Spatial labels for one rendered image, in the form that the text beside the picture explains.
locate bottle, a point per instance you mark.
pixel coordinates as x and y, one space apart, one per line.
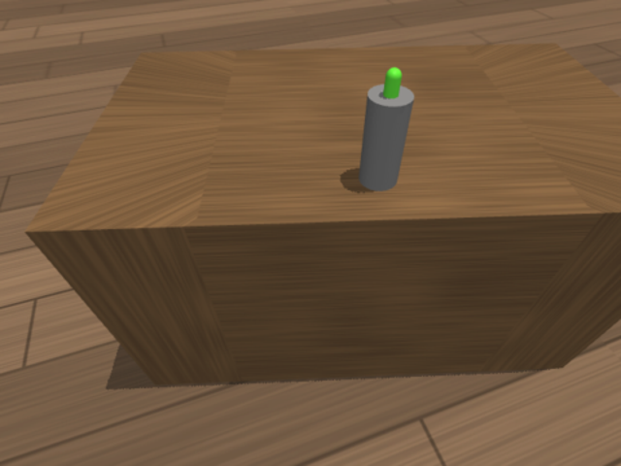
385 130

